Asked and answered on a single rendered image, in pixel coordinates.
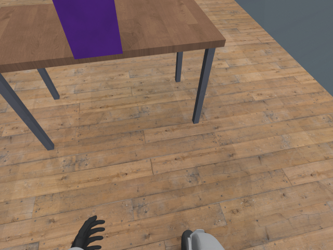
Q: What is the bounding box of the carton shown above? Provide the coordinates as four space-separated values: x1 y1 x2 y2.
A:
52 0 123 59

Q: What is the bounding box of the right robot thigh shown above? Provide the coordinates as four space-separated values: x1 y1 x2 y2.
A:
187 232 225 250

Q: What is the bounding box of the table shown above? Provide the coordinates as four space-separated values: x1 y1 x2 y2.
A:
0 0 226 151

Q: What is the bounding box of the robot left hand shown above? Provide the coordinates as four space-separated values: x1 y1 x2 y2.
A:
71 215 105 250

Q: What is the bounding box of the right robot shin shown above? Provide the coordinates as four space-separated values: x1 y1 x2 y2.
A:
191 229 204 236

